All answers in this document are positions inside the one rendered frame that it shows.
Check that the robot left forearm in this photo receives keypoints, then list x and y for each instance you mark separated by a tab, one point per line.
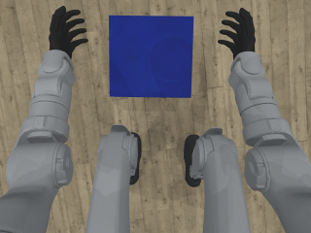
47	120

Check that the robot left hand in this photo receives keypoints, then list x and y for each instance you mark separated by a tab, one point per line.
60	38

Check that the left robot upper arm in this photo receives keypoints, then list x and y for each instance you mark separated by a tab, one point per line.
36	172

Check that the robot right hand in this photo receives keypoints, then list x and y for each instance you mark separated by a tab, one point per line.
244	39

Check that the robot right foot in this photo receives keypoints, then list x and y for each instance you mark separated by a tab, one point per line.
189	145

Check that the robot left thigh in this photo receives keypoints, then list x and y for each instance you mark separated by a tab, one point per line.
108	210

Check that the right robot upper arm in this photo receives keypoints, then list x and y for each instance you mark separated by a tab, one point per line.
283	175

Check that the robot right forearm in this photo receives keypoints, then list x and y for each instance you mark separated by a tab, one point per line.
257	105

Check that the carton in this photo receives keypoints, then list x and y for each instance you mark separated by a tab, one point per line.
150	56

